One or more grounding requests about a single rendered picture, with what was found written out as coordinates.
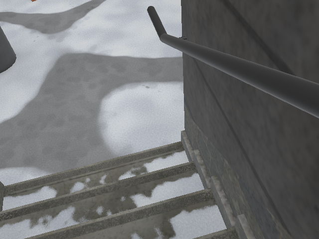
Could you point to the stairs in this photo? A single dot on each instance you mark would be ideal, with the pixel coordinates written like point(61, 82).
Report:
point(151, 194)

